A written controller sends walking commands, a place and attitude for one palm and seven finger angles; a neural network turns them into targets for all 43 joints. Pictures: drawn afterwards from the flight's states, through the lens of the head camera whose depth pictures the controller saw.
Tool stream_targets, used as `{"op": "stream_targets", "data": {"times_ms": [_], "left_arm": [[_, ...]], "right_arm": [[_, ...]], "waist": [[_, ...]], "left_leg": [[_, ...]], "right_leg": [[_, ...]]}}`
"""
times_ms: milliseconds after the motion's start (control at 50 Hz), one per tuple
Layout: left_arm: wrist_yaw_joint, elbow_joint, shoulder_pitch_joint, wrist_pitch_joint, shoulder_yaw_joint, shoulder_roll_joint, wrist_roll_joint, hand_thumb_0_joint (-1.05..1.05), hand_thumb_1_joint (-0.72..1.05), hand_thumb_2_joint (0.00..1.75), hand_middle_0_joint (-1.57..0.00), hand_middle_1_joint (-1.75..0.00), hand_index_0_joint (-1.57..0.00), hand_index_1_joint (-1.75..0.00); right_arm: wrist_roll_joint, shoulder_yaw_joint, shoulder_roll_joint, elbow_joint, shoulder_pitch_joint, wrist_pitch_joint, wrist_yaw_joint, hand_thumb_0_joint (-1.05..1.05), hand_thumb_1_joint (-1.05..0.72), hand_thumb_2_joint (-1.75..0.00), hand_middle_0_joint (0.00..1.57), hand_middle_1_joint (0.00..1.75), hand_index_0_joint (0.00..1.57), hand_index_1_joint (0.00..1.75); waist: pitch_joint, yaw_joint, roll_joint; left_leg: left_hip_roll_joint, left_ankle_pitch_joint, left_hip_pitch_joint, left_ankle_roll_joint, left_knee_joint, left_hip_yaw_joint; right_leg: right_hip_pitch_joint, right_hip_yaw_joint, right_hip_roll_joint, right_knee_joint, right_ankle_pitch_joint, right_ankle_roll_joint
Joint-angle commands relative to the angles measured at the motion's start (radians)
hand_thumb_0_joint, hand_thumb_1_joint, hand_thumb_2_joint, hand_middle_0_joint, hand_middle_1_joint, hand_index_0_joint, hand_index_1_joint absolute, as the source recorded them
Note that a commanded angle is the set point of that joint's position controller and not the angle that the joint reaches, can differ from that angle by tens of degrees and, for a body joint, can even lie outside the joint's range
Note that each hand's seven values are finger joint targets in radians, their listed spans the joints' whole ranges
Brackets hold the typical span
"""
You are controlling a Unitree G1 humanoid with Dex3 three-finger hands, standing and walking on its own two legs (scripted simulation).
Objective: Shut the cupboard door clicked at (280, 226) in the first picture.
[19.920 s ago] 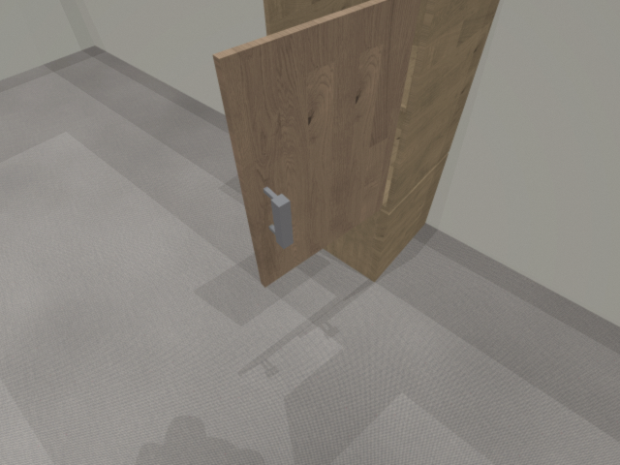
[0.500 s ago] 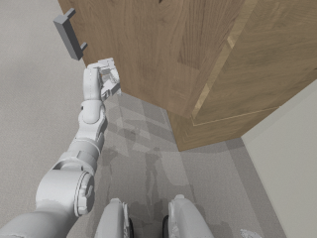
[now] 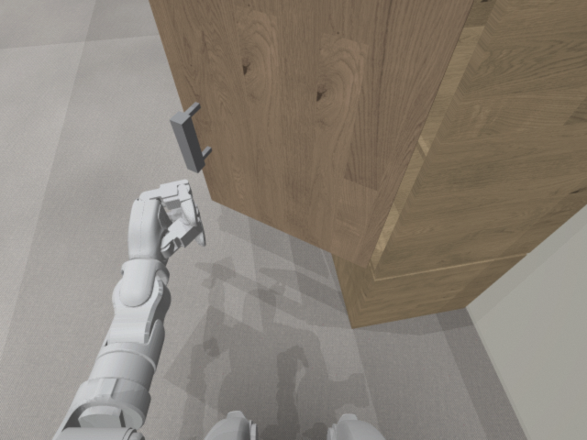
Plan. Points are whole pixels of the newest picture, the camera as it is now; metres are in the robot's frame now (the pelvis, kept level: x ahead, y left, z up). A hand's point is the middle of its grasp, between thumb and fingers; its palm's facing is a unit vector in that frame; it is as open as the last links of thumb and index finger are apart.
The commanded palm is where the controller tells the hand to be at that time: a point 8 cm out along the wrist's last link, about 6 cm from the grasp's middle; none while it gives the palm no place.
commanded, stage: draw the hand back to the body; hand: left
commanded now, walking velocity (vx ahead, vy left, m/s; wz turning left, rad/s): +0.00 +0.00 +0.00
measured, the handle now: (195, 137) +0.65 +0.19 -0.02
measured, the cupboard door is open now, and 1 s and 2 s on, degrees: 52 52 52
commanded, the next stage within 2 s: step back with the hand held close in 1.20 s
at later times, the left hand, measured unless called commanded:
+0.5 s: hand (68, 268) +0.28 +0.22 +0.15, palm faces +0.25 -0.93 -0.27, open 3.8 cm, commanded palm +0.23 +0.27 +0.17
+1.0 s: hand out of the picture +0.21 +0.28 +0.22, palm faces +0.50 -0.76 -0.42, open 7.1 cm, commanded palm +0.16 +0.31 +0.24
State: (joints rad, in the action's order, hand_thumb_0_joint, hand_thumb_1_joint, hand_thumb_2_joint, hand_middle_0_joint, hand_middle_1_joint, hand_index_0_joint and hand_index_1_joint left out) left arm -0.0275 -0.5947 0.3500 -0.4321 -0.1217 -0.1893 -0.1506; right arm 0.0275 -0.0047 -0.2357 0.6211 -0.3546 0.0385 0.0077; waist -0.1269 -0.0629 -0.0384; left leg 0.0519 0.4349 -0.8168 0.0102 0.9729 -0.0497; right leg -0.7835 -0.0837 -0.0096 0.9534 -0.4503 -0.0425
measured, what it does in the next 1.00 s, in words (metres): rises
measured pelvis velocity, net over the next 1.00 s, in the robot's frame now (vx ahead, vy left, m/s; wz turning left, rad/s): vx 0.03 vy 0.01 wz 0.03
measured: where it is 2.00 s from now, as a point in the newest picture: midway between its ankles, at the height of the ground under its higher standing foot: outside the picture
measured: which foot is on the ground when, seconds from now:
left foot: down 0.00-1.00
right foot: down 0.00-1.00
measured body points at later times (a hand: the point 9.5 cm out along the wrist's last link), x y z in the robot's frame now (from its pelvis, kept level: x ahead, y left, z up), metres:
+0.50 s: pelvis +0.03 +0.02 +0.06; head +0.02 -0.01 +0.51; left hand +0.26 +0.27 +0.17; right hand +0.24 -0.18 -0.02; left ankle +0.02 +0.11 -0.68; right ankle +0.01 -0.09 -0.68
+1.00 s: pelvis +0.03 +0.01 +0.06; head +0.02 -0.03 +0.51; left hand +0.18 +0.32 +0.24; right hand +0.22 -0.21 -0.03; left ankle +0.02 +0.11 -0.68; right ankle +0.01 -0.09 -0.68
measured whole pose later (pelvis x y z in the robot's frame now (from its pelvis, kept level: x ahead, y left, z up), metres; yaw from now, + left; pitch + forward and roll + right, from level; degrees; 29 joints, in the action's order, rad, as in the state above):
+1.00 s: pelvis +0.03 +0.01 +0.06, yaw +1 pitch -3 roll +0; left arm 0.11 0.35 -0.46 -0.07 -0.35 -0.34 -0.08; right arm 0.02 0.01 -0.25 0.63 -0.20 -0.07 -0.07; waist 0.01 0.08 -0.09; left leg 0.00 0.25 -0.11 0.02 0.42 -0.05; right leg -0.07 -0.08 0.00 0.40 -0.27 -0.02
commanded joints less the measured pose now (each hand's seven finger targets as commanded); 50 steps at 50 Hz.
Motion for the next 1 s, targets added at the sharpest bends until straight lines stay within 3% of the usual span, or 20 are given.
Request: {"op": "stream_targets", "data": {"times_ms": [0,60,100,120,140,160,180,200,280,380,480,540,640,660,740,760,800,860,960,980], "left_arm": [[-0.027,0.274,0.158,-0.029,-0.006,-0.116,-0.015,0.00,0.90,0.90,-1.30,-1.50,-1.30,-1.50],[-0.042,0.381,0.097,-0.002,-0.024,-0.143,-0.038,0.00,0.90,0.90,-1.22,-1.41,-1.22,-1.41],[-0.051,0.444,0.037,0.015,-0.048,-0.159,-0.056,0.00,0.90,0.90,-1.16,-1.35,-1.16,-1.35],[0.008,0.494,-0.015,0.082,0.013,-0.218,0.049,0.00,0.90,0.90,-1.13,-1.32,-1.13,-1.32],[0.038,0.563,-0.021,0.126,0.042,-0.171,0.052,0.00,0.90,0.90,-1.11,-1.29,-1.11,-1.29],[0.059,0.592,-0.034,0.161,0.056,-0.171,0.060,0.00,0.90,0.90,-1.08,-1.26,-1.08,-1.26],[0.080,0.603,-0.068,0.190,0.024,-0.203,0.066,0.00,0.90,0.90,-1.05,-1.23,-1.05,-1.23],[0.095,0.619,-0.082,0.214,0.025,-0.202,0.070,0.00,0.90,0.90,-1.02,-1.20,-1.02,-1.20],[0.123,0.735,-0.152,0.276,0.013,-0.209,0.080,0.00,0.90,0.90,-0.92,-1.08,-0.92,-1.08],[0.129,0.837,-0.298,0.330,-0.010,-0.206,0.085,0.00,0.90,0.90,-0.78,-0.93,-0.78,-0.93],[0.131,0.937,-0.423,0.353,-0.078,-0.239,0.087,0.00,0.90,0.90,-0.64,-0.78,-0.64,-0.78],[0.136,1.026,-0.474,0.352,-0.145,-0.278,0.087,0.00,0.90,0.90,-0.56,-0.69,-0.56,-0.69],[0.146,1.124,-0.585,0.347,-0.230,-0.319,0.083,0.00,0.90,0.90,-0.42,-0.54,-0.42,-0.54],[0.146,1.118,-0.627,0.349,-0.250,-0.333,0.080,0.00,0.90,0.90,-0.39,-0.51,-0.39,-0.51],[0.154,1.198,-0.678,0.329,-0.312,-0.359,0.079,0.00,0.90,0.90,-0.28,-0.39,-0.28,-0.39],[0.156,1.182,-0.718,0.325,-0.349,-0.384,0.076,0.00,0.90,0.90,-0.25,-0.36,-0.25,-0.36],[0.157,1.213,-0.740,0.313,-0.374,-0.387,0.072,0.00,0.90,0.90,-0.20,-0.30,-0.20,-0.30],[0.148,1.127,-0.745,0.315,-0.304,-0.313,0.076,0.00,0.90,0.90,-0.20,-0.30,-0.20,-0.30],[0.157,1.138,-0.700,0.300,-0.333,-0.361,0.081,0.00,0.90,0.90,-0.20,-0.30,-0.20,-0.30],[0.156,1.164,-0.689,0.295,-0.328,-0.355,0.081,0.00,0.90,0.90,-0.20,-0.30,-0.20,-0.30]], "right_arm": [[0.015,-0.045,-0.136,-0.143,0.040,-0.056,-0.016,0.00,-0.90,-0.90,0.20,0.30,0.20,0.30],[0.023,-0.038,-0.138,-0.175,0.081,-0.065,-0.021,0.00,-0.90,-0.90,0.20,0.30,0.20,0.30],[0.026,-0.034,-0.133,-0.193,0.112,-0.073,-0.026,0.00,-0.90,-0.90,0.20,0.30,0.20,0.30],[0.028,-0.040,-0.108,-0.214,0.164,-0.032,-0.049,0.00,-0.90,-0.90,0.20,0.30,0.20,0.30],[0.031,-0.032,-0.098,-0.239,0.183,-0.020,-0.064,0.00,-0.90,-0.90,0.20,0.30,0.20,0.30],[0.031,-0.024,-0.099,-0.240,0.195,-0.016,-0.076,0.00,-0.90,-0.90,0.20,0.30,0.20,0.30],[0.030,-0.021,-0.102,-0.232,0.206,-0.012,-0.086,0.00,-0.90,-0.90,0.20,0.30,0.20,0.30],[0.028,-0.014,-0.100,-0.230,0.213,-0.008,-0.094,0.00,-0.90,-0.90,0.20,0.30,0.20,0.30],[0.024,0.007,-0.091,-0.226,0.247,-0.027,-0.112,0.00,-0.90,-0.90,0.20,0.30,0.20,0.30],[0.011,0.022,-0.087,-0.217,0.266,-0.054,-0.106,0.00,-0.90,-0.90,0.20,0.30,0.20,0.30],[-0.003,0.027,-0.086,-0.210,0.282,-0.076,-0.092,0.00,-0.90,-0.90,0.20,0.30,0.20,0.30],[-0.009,0.022,-0.084,-0.208,0.289,-0.086,-0.088,0.00,-0.90,-0.90,0.20,0.30,0.20,0.30],[-0.013,0.016,-0.082,-0.199,0.294,-0.111,-0.082,0.00,-0.90,-0.90,0.20,0.30,0.20,0.30],[-0.015,0.012,-0.088,-0.193,0.298,-0.116,-0.082,0.00,-0.90,-0.90,0.20,0.30,0.20,0.30],[-0.011,0.004,-0.085,-0.183,0.298,-0.136,-0.078,0.00,-0.90,-0.90,0.20,0.30,0.20,0.30],[-0.013,0.000,-0.089,-0.177,0.299,-0.143,-0.080,0.00,-0.90,-0.90,0.20,0.30,0.20,0.30],[-0.009,-0.003,-0.085,-0.177,0.299,-0.150,-0.080,0.00,-0.90,-0.90,0.20,0.30,0.20,0.30],[-0.009,-0.011,-0.097,-0.158,0.286,-0.159,-0.079,0.00,-0.90,-0.90,0.20,0.30,0.20,0.30],[-0.013,-0.016,-0.105,-0.151,0.288,-0.171,-0.091,0.00,-0.90,-0.90,0.20,0.30,0.20,0.30],[-0.013,-0.014,-0.099,-0.156,0.294,-0.174,-0.092,0.00,-0.90,-0.90,0.20,0.30,0.20,0.30]], "waist": [[-0.262,0.010,0.011],[-0.239,0.029,-0.008],[-0.233,0.042,0.036],[-0.281,0.067,0.047],[-0.230,0.050,0.020],[-0.188,0.050,-0.007],[-0.149,0.053,0.007],[-0.134,0.052,0.037],[-0.086,0.062,-0.019],[-0.030,0.078,0.000],[0.018,0.095,-0.016],[-0.016,0.104,-0.014],[-0.008,0.118,-0.030],[0.010,0.121,-0.009],[0.022,0.125,-0.047],[0.052,0.130,-0.018],[0.049,0.131,-0.033],[0.125,0.113,0.022],[0.090,0.122,0.021],[0.071,0.124,-0.005]], "left_leg": [[-0.049,-0.206,0.285,0.020,-0.175,0.037],[-0.048,-0.223,0.338,0.020,-0.216,0.041],[-0.046,-0.245,0.358,0.021,-0.241,0.040],[-0.048,-0.250,0.423,0.020,-0.300,0.025],[-0.047,-0.249,0.449,0.022,-0.329,0.022],[-0.046,-0.252,0.470,0.023,-0.355,0.031],[-0.041,-0.251,0.489,0.024,-0.374,0.028],[-0.040,-0.256,0.512,0.026,-0.397,0.034],[-0.034,-0.321,0.634,0.024,-0.482,0.044],[-0.026,-0.408,0.721,0.016,-0.561,0.048],[-0.026,-0.452,0.749,0.009,-0.604,0.049],[-0.028,-0.497,0.770,0.009,-0.601,0.044],[-0.030,-0.543,0.775,0.009,-0.597,0.045],[-0.030,-0.533,0.766,0.011,-0.595,0.039],[-0.032,-0.508,0.757,0.011,-0.596,0.037],[-0.032,-0.492,0.738,0.014,-0.595,0.034],[-0.032,-0.473,0.740,0.015,-0.596,0.030],[-0.028,-0.412,0.724,0.019,-0.610,0.028],[-0.036,-0.377,0.737,0.028,-0.609,0.027],[-0.038,-0.383,0.741,0.030,-0.608,0.025]], "right_leg": [[0.239,0.054,-0.011,-0.190,0.297,0.029],[0.283,0.047,-0.010,-0.214,0.298,0.024],[0.330,0.046,-0.010,-0.229,0.329,0.027],[0.409,0.103,0.017,-0.293,0.313,0.027],[0.416,0.095,0.021,-0.326,0.308,0.028],[0.430,0.090,0.021,-0.348,0.309,0.024],[0.440,0.087,0.020,-0.372,0.314,0.027],[0.459,0.080,0.019,-0.392,0.317,0.028],[0.534,0.058,0.018,-0.461,0.355,0.020],[0.617,0.042,0.016,-0.534,0.409,0.021],[0.670,0.039,0.016,-0.580,0.434,0.020],[0.707,0.039,0.017,-0.584,0.469,0.022],[0.724,0.038,0.018,-0.590,0.497,0.026],[0.720,0.041,0.019,-0.599,0.500,0.027],[0.712,0.038,0.021,-0.598,0.467,0.030],[0.706,0.040,0.023,-0.609,0.467,0.030],[0.703,0.041,0.024,-0.605,0.449,0.031],[0.650,0.039,0.025,-0.625,0.384,0.036],[0.662,0.049,0.029,-0.629,0.347,0.037],[0.674,0.053,0.033,-0.623,0.357,0.037]]}}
